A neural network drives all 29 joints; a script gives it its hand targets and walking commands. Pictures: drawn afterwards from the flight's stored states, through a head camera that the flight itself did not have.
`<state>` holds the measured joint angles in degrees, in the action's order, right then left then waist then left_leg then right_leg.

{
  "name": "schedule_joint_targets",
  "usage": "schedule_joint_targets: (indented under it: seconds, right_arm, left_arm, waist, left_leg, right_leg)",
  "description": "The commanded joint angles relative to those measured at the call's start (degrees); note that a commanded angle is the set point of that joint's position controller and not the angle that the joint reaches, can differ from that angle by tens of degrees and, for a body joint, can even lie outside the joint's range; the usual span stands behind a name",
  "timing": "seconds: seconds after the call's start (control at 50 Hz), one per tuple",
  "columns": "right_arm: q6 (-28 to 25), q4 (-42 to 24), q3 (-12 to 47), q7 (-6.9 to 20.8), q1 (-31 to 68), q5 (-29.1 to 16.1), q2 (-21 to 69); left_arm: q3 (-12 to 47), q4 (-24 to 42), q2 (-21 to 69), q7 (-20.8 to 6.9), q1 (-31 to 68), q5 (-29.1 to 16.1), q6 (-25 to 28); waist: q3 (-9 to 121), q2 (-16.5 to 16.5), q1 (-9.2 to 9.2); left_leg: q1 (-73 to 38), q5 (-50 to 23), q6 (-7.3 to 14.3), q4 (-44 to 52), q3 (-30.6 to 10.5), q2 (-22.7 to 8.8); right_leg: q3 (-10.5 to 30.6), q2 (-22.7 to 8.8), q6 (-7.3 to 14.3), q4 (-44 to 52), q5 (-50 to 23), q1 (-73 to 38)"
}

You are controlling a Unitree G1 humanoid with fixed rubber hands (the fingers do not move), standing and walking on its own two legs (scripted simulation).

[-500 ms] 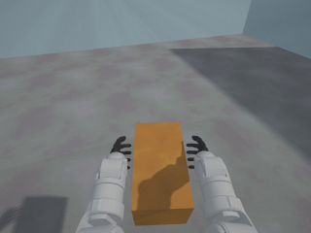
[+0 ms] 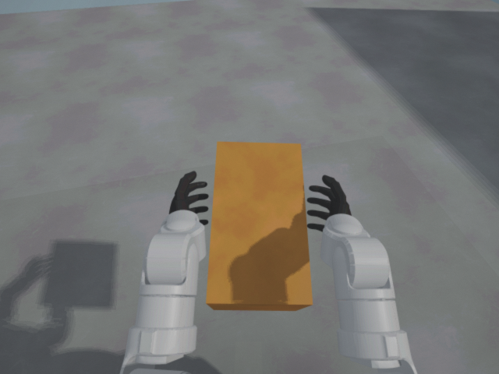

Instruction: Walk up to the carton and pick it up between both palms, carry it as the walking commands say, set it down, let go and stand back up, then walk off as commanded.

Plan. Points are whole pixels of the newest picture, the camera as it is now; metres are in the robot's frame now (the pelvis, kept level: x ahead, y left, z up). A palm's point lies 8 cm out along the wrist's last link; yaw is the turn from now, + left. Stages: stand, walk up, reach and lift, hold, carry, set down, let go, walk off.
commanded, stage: carry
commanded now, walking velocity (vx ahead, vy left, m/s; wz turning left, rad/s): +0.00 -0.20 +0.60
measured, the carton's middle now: (256, 227) +0.37 -0.01 +0.00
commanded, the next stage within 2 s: none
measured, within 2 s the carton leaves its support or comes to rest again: neither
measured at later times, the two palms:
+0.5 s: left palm (154, 278) +0.24 +0.14 +0.09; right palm (317, 226) +0.31 -0.09 +0.10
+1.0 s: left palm (204, 323) +0.17 +0.07 +0.10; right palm (347, 225) +0.31 -0.13 +0.10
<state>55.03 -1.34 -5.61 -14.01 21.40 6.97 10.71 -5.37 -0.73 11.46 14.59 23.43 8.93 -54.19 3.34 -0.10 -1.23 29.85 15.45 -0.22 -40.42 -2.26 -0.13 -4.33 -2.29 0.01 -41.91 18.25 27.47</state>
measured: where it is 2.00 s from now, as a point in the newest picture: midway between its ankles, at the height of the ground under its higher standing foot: outside the picture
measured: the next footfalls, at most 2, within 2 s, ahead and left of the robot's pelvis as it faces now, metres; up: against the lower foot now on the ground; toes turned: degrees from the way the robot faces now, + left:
left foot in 0.44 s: +0.01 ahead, +0.05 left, +0.00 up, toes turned +24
right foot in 0.76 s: +0.09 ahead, -0.24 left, +0.00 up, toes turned +23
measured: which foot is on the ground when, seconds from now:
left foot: down 0.00-0.16, up 0.18-0.42, down 0.44-0.76, up 0.78-1.00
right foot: down 0.00-0.44, up 0.46-0.74, down 0.76-1.00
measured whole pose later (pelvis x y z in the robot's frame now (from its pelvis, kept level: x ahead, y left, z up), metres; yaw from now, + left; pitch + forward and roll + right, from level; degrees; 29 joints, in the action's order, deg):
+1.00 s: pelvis +0.00 -0.20 +0.01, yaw +36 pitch +5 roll +1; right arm 66.5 -14.7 -0.4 -16.7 14.8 1.9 8.8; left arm -1.5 11.9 9.0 15.7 15.4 2.4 -64.7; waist 4.1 1.2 -1.8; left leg 33.8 26.8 -1.6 -56.3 7.1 -3.2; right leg -12.8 -4.4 3.3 -34.6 17.5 22.4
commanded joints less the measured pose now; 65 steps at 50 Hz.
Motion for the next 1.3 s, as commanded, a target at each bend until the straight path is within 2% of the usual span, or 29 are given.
schedule_joint_targets:
  seconds: [0.0,0.04,0.12,0.14,0.16,0.18,0.22,0.28,0.38,0.4,0.42,0.44,0.48,0.52,0.56,0.72,0.74,0.76,0.78,0.8,0.84,0.88,1.04,1.06,1.08,1.1,1.16,1.22,1.28]
  right_arm:
    - [1.93,-10.27,32.37,11.98,19.56,-19.50,59.89]
    - [3.19,-14.16,32.19,10.48,17.72,-19.48,60.11]
    - [5.48,-19.05,29.60,8.16,14.13,-18.60,57.84]
    - [6.08,-19.20,29.01,7.87,13.16,-18.11,57.32]
    - [6.67,-20.70,29.03,7.86,13.03,-17.75,56.36]
    - [7.01,-21.59,29.17,8.05,14.41,-19.21,56.28]
    - [7.56,-21.88,29.80,8.32,15.32,-20.70,56.26]
    - [7.93,-22.81,30.97,7.98,15.50,-21.82,57.05]
    - [9.24,-19.64,28.10,7.52,11.95,-20.32,55.38]
    - [9.55,-18.55,27.57,7.65,11.18,-20.00,55.02]
    - [9.76,-17.20,26.54,7.81,10.14,-19.41,53.96]
    - [9.46,-14.66,25.14,8.02,7.87,-17.99,53.28]
    - [8.88,-15.36,25.78,8.39,8.80,-18.36,55.72]
    - [7.63,-16.65,26.07,8.59,10.61,-18.68,57.42]
    - [6.41,-19.85,26.41,8.57,12.43,-18.95,57.49]
    - [7.46,-22.10,28.92,8.07,9.38,-18.25,54.29]
    - [7.85,-21.25,29.03,8.03,8.44,-17.96,54.21]
    - [8.35,-20.18,28.83,8.01,7.98,-17.56,54.24]
    - [8.95,-20.80,29.58,8.41,9.63,-17.80,53.37]
    - [9.10,-21.45,30.74,8.82,12.04,-19.66,54.75]
    - [8.79,-21.78,32.67,9.33,15.30,-21.59,57.27]
    - [8.48,-21.72,33.35,9.46,15.75,-22.35,58.74]
    - [9.10,-18.33,29.40,8.86,11.07,-20.56,56.65]
    - [9.30,-17.30,28.78,9.02,10.08,-20.17,56.40]
    - [9.34,-15.78,27.77,9.20,8.96,-19.55,55.72]
    - [8.69,-13.62,26.28,9.36,7.66,-18.17,55.46]
    - [7.39,-15.17,27.14,9.60,10.97,-18.71,58.47]
    - [5.37,-19.76,27.38,9.22,14.28,-18.92,58.84]
    - [5.60,-21.03,27.85,8.59,11.87,-18.55,56.53]
  left_arm:
    - [31.71,11.23,60.82,-12.18,16.52,-19.47,-2.87]
    - [33.27,14.90,61.12,-11.51,16.69,-21.77,-4.15]
    - [31.66,17.80,60.26,-10.35,13.89,-23.80,-6.55]
    - [30.63,17.20,59.58,-10.22,12.06,-23.25,-7.02]
    - [29.69,16.42,58.28,-10.36,10.31,-22.40,-7.08]
    - [29.54,18.59,58.64,-10.04,10.61,-22.63,-7.15]
    - [27.02,19.99,57.02,-9.64,9.63,-21.30,-7.41]
    - [25.64,22.09,56.60,-8.88,8.71,-20.94,-7.52]
    - [26.21,19.12,56.82,-8.00,5.86,-20.87,-8.94]
    - [26.39,18.09,56.34,-7.86,5.72,-20.83,-9.29]
    - [26.81,17.52,55.65,-7.74,6.95,-21.03,-9.65]
    - [27.87,18.36,55.70,-7.86,7.78,-21.30,-10.03]
    - [29.77,20.10,57.44,-8.35,11.65,-22.33,-9.36]
    - [30.80,20.62,59.13,-9.18,13.26,-23.81,-8.76]
    - [31.56,21.74,60.20,-9.55,13.81,-24.72,-7.73]
    - [30.93,21.72,56.98,-8.84,7.32,-23.09,-8.66]
    - [30.38,20.95,56.69,-9.01,6.73,-22.65,-9.16]
    - [29.31,19.50,55.78,-9.30,5.37,-21.99,-9.49]
    - [28.52,17.52,55.36,-9.35,4.68,-20.80,-9.20]
    - [28.41,18.92,56.79,-9.46,5.45,-21.27,-9.09]
    - [26.84,20.79,57.46,-9.69,7.27,-20.72,-8.30]
    - [25.73,21.71,57.97,-9.80,8.14,-20.64,-7.62]
    - [27.73,19.28,58.50,-9.16,6.95,-21.71,-8.61]
    - [28.09,18.49,58.04,-9.08,7.09,-21.81,-8.89]
    - [28.73,18.09,57.54,-9.06,8.48,-22.11,-9.19]
    - [30.46,19.94,57.74,-9.30,11.00,-22.97,-9.40]
    - [32.38,21.23,60.31,-10.36,15.44,-25.04,-8.38]
    - [32.80,22.81,61.69,-11.18,15.92,-27.00,-6.82]
    - [31.78,22.46,59.32,-10.65,12.23,-25.98,-7.01]
  waist:
    - [24.51,17.91,0.12]
    - [25.79,12.06,-0.05]
    - [26.32,8.05,0.55]
    - [25.07,0.45,1.01]
    - [24.12,-15.02,1.38]
    - [24.70,-11.94,1.53]
    - [23.16,-6.58,1.82]
    - [21.32,-9.06,1.92]
    - [24.02,-7.38,1.77]
    - [24.84,-4.80,0.75]
    - [24.29,2.14,-0.09]
    - [23.96,21.29,-0.64]
    - [22.22,12.93,-0.19]
    - [19.96,6.99,-0.31]
    - [20.42,7.90,-0.27]
    - [23.77,11.61,0.26]
    - [22.02,7.91,-0.07]
    - [20.59,-2.76,0.53]
    - [19.72,-17.45,1.34]
    - [18.44,-12.89,1.24]
    - [17.19,-6.99,1.34]
    - [16.65,-9.62,1.13]
    - [22.47,-6.92,1.48]
    - [23.26,-2.99,0.42]
    - [22.11,4.93,-0.33]
    - [22.17,24.36,-0.79]
    - [20.54,7.51,-0.22]
    - [21.99,7.70,0.23]
    - [24.70,9.36,0.25]
  left_leg:
    - [-19.12,-31.63,11.73,16.43,-28.91,-21.43]
    - [-21.92,-32.10,10.89,14.74,-25.62,-19.68]
    - [-7.74,-24.97,2.48,7.42,-9.30,-9.82]
    - [0.37,-11.00,0.38,0.73,-5.27,-5.72]
    - [12.65,11.19,-1.87,-11.77,2.92,0.16]
    - [13.76,18.95,-2.54,-23.25,5.82,-2.12]
    - [12.95,15.76,-2.06,-27.87,5.43,-3.57]
    - [9.65,12.31,-2.24,-18.27,9.43,-2.74]
    - [-2.92,2.67,-0.24,8.05,12.50,-1.82]
    - [-11.67,-4.69,0.65,13.55,8.44,-4.28]
    - [-23.46,-20.16,3.02,14.02,-3.08,-12.43]
    - [-30.66,-45.23,11.32,15.23,-26.02,-27.27]
    - [-30.61,-37.70,12.94,16.32,-24.53,-25.18]
    - [-24.80,-26.18,10.73,16.95,-16.13,-20.77]
    - [-21.74,-25.28,8.25,17.28,-10.58,-16.93]
    - [-14.30,-14.57,2.14,14.55,-7.29,-11.58]
    - [-7.85,-11.97,1.10,10.14,-5.35,-9.48]
    - [3.72,0.52,-0.83,0.39,-1.38,-4.78]
    - [13.65,16.06,-1.71,-13.32,5.95,-0.81]
    - [13.92,19.27,-1.98,-25.11,5.42,-3.12]
    - [12.92,13.14,-1.85,-30.74,5.02,-4.35]
    - [12.34,10.13,-1.96,-25.56,7.37,-3.92]
    - [-4.75,4.59,1.43,5.99,11.23,-3.16]
    - [-13.47,-2.94,2.23,13.44,7.35,-5.53]
    - [-24.81,-18.04,4.52,14.64,-4.70,-13.97]
    - [-30.34,-37.33,12.32,17.14,-26.43,-27.53]
    - [-26.85,-26.71,12.66,17.51,-14.99,-22.96]
    - [-20.32,-30.32,8.13,15.30,-2.89,-16.22]
    - [-19.87,-25.25,5.88,12.68,-0.13,-13.36]
  right_leg:
    - [0.83,2.05,-2.29,-9.91,13.72,4.69]
    - [4.85,1.59,-1.94,-9.09,12.91,5.99]
    - [-1.42,2.14,0.02,17.53,-3.06,-18.53]
    - [5.89,-4.87,2.38,21.07,-8.49,-25.71]
    - [19.85,-20.64,9.51,18.87,-29.37,-29.59]
    - [17.63,-23.24,13.09,15.08,-40.56,-29.09]
    - [10.54,-18.67,13.42,14.10,-38.78,-25.96]
    - [0.89,-12.70,10.29,11.63,-37.88,-25.35]
    - [-2.43,-12.58,8.80,6.06,-32.12,-24.97]
    - [-3.64,-11.77,5.51,2.47,-27.31,-18.67]
    - [-3.27,-10.34,1.71,-2.95,-10.47,-4.56]
    - [-4.02,-3.15,-2.91,-11.61,15.58,10.53]
    - [5.64,-1.57,-3.81,-24.16,18.03,16.08]
    - [6.73,-3.47,-3.88,-22.42,10.37,14.21]
    - [3.39,-0.89,-4.28,-16.64,7.85,8.84]
    - [-2.84,2.68,-3.08,19.04,-1.81,-14.18]
    - [-0.80,-0.18,-2.14,22.27,-1.66,-20.65]
    - [10.48,-9.99,1.21,24.86,-4.05,-27.69]
    - [21.63,-23.57,9.43,23.01,-18.03,-26.61]
    - [17.70,-22.93,12.39,20.05,-25.24,-23.46]
    - [8.75,-17.44,10.78,18.51,-22.48,-19.63]
    - [2.12,-13.04,8.89,15.91,-25.46,-21.71]
    - [-1.14,-14.48,9.14,7.29,-28.77,-22.02]
    - [-3.03,-13.03,5.40,2.62,-23.29,-16.11]
    - [-2.98,-11.04,1.60,-3.35,-6.69,-1.50]
    - [-4.44,-3.79,-2.79,-11.71,17.47,11.59]
    - [4.79,-4.35,-3.60,-20.22,14.23,12.29]
    - [-0.25,-1.21,-4.24,-8.88,7.65,1.46]
    - [-4.27,0.89,-4.19,5.93,1.85,-6.88]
